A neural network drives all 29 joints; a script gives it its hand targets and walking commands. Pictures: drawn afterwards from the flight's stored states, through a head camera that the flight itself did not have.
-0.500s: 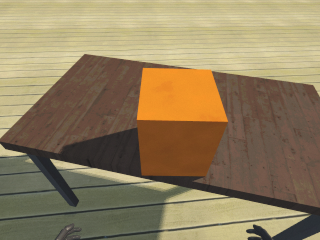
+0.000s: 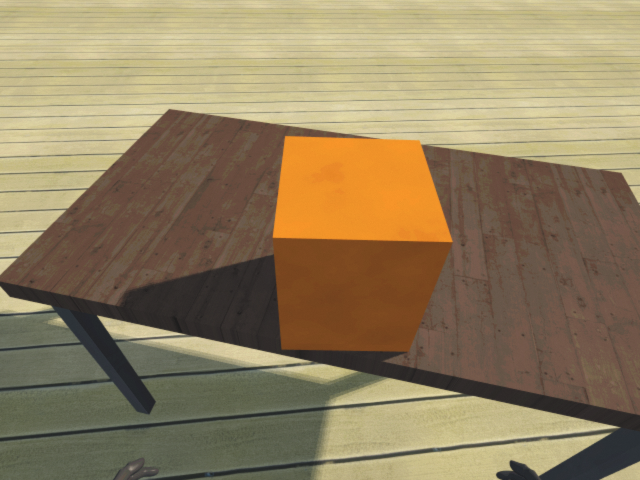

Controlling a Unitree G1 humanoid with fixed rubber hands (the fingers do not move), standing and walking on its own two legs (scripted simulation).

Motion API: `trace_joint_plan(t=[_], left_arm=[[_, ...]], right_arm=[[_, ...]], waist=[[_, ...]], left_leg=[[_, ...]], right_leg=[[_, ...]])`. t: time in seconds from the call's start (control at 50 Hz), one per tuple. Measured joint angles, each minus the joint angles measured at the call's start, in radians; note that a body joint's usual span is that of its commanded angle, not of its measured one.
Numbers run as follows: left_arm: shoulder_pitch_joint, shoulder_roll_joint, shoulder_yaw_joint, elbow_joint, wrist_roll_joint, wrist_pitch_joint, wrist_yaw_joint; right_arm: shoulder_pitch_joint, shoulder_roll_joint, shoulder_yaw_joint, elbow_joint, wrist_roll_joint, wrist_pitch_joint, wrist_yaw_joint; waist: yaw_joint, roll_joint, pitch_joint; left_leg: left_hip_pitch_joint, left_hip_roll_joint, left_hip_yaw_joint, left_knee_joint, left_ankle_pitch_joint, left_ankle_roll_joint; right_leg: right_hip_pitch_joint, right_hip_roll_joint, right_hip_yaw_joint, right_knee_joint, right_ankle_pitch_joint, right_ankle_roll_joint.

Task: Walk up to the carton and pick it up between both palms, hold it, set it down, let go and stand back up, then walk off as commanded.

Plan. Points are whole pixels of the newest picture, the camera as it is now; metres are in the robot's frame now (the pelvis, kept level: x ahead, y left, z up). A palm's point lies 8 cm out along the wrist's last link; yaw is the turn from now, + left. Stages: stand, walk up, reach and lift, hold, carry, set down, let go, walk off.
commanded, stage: walk up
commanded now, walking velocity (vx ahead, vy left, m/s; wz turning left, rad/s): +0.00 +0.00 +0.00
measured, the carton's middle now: (348, 247) +0.45 -0.04 +0.04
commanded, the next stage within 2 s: none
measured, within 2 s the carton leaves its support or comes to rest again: neither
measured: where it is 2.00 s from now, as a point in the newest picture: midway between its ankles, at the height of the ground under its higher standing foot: outside the picture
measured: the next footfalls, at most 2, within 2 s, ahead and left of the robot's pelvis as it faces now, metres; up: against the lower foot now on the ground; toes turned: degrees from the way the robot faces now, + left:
left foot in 0.58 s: -0.12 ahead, +0.15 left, +0.00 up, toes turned +0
right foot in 1.00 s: -0.12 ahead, +0.03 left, +0.00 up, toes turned +3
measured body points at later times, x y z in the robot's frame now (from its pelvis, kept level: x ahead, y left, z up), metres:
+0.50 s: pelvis -0.08 +0.04 -0.01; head -0.01 +0.03 +0.43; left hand +0.04 +0.34 -0.11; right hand +0.07 -0.26 -0.12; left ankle -0.11 +0.13 -0.64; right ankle +0.01 -0.12 -0.72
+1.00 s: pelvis -0.17 +0.17 +0.01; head -0.13 +0.20 +0.46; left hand -0.17 +0.48 -0.12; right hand +0.00 -0.14 -0.05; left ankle -0.15 +0.18 -0.68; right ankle -0.15 +0.03 -0.71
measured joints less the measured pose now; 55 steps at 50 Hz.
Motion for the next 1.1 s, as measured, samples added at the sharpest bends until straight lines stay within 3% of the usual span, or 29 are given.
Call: trace_joint_plan(t=[0.22,0.28,0.38,0.48,0.52,0.58,0.62,0.68,0.74,0.84,0.9,0.94,0.98,1.0,1.02,1.04,1.06,1.1], left_arm=[[-0.001,0.002,0.0,0.034,0.0,0.0,0.0],[-0.012,0.002,0.0,0.035,0.0,0.0,0.006],[-0.006,0.03,0.001,0.032,0.0,-0.001,0.036],[-0.006,0.066,0.0,0.014,0.0,-0.001,0.055],[-0.007,0.073,0.0,-0.007,0.0,-0.001,0.061],[-0.013,0.087,0.0,-0.027,0.0,-0.001,0.065],[-0.033,0.102,0.0,-0.026,0.0,0.005,0.065],[-0.021,0.104,0.0,-0.026,0.0,0.017,0.065],[0.003,0.104,0.0,-0.016,0.0,0.028,0.065],[0.02,0.105,0.0,0.009,0.0,0.04,0.065],[0.082,0.105,0.0,0.04,0.0,0.04,0.06],[0.136,0.105,0.0,0.057,0.0,0.04,0.057],[0.187,0.117,0.001,0.057,0.0,0.036,0.057],[0.218,0.137,0.003,0.054,0.0,0.03,0.06],[0.244,0.148,0.008,0.056,0.0,0.029,0.067],[0.249,0.145,0.008,0.068,0.0,0.034,0.068],[0.25,0.144,0.008,0.069,0.0,0.042,0.067],[0.231,0.144,0.008,0.068,0.0,0.048,0.063]], right_arm=[[-0.012,-0.004,0.0,0.033,0.0,0.001,0.0],[-0.039,-0.025,0.0,0.02,0.004,0.038,0.0],[-0.11,-0.066,0.0,-0.034,0.009,0.101,0.0],[-0.109,-0.076,0.0,-0.055,0.019,0.126,0.011],[-0.1,-0.077,0.0,-0.056,0.023,0.129,0.013],[-0.085,-0.077,0.0,-0.055,0.023,0.122,0.013],[-0.065,-0.069,0.001,-0.033,0.013,0.099,0.013],[-0.009,-0.062,0.0,-0.003,-0.009,0.081,0.012],[0.024,-0.062,0.0,-0.002,-0.014,0.081,-0.003],[0.018,-0.062,0.0,-0.014,-0.009,0.08,-0.019],[-0.015,-0.062,0.0,-0.038,0.002,0.08,-0.024],[-0.035,-0.064,-0.006,-0.063,0.006,0.083,-0.026],[-0.061,-0.075,-0.014,-0.082,0.016,0.087,-0.027],[-0.075,-0.078,-0.014,-0.092,0.027,0.084,-0.027],[-0.096,-0.079,-0.014,-0.097,0.032,0.076,-0.027],[-0.118,-0.082,-0.014,-0.093,0.033,0.069,-0.027],[-0.128,-0.077,-0.013,-0.091,0.036,0.064,-0.027],[-0.105,-0.064,-0.013,-0.095,0.039,0.054,-0.022]], waist=[[0.0,-0.01,0.0],[0.001,0.006,0.039],[0.001,0.034,0.134],[0.0,0.069,0.154],[0.0,0.081,0.153],[-0.002,0.079,0.151],[-0.001,0.035,0.164],[0.002,-0.01,0.171],[0.001,-0.041,0.169],[0.003,-0.086,0.169],[0.012,-0.087,0.168],[0.027,-0.069,0.167],[0.052,-0.039,0.169],[0.076,-0.042,0.167],[0.103,-0.029,0.165],[0.119,0.019,0.169],[0.127,0.057,0.168],[0.121,0.081,0.153]], left_leg=[[0.008,0.0,0.0,-0.017,0.019,0.0],[-0.009,0.0,0.001,0.011,0.041,0.0],[-0.147,-0.025,0.001,0.402,-0.119,0.0],[-0.185,-0.016,0.0,0.571,-0.123,0.0],[-0.15,-0.006,-0.002,0.544,-0.124,0.0],[-0.037,0.024,-0.015,0.309,-0.134,0.0],[0.03,-0.003,-0.009,0.183,-0.281,0.033],[0.04,-0.009,-0.009,0.176,-0.186,0.064],[0.074,-0.001,-0.008,0.093,-0.121,0.069],[0.103,-0.038,-0.002,-0.09,0.005,0.007],[0.138,-0.06,0.037,-0.19,0.066,-0.054],[0.158,-0.078,0.07,-0.218,0.106,-0.129],[0.074,-0.105,0.086,-0.049,0.168,-0.161],[-0.002,-0.129,0.086,0.135,0.103,-0.153],[-0.067,-0.129,0.074,0.297,-0.003,-0.121],[-0.104,-0.099,0.033,0.408,-0.094,-0.075],[-0.116,-0.069,-0.012,0.469,-0.167,-0.032],[-0.111,-0.025,-0.083,0.521,-0.197,0.017]], right_leg=[[0.0,0.0,0.0,0.0,0.011,0.0],[-0.001,0.0,0.001,0.0,0.024,-0.002],[-0.025,-0.01,0.017,0.0,0.068,-0.007],[-0.102,-0.016,0.018,0.0,0.116,-0.007],[-0.137,-0.015,0.017,0.0,0.135,-0.007],[-0.179,-0.017,0.017,0.002,0.163,-0.006],[-0.193,-0.033,0.041,0.022,0.169,-0.006],[-0.193,0.024,0.079,0.153,-0.001,-0.006],[-0.194,0.08,0.08,0.245,-0.03,-0.006],[-0.192,0.086,0.081,0.286,-0.005,-0.006],[-0.16,0.086,0.081,0.286,-0.001,-0.006],[-0.085,0.085,0.081,0.196,-0.003,-0.006],[0.047,0.073,0.07,-0.036,0.104,-0.024],[0.107,0.055,0.071,-0.12,0.201,-0.053],[0.131,0.048,0.08,-0.134,0.126,-0.079],[0.128,0.071,0.076,-0.1,0.052,-0.082],[0.117,0.09,0.073,-0.053,0.021,-0.062],[0.088,0.094,0.07,0.022,-0.003,-0.048]])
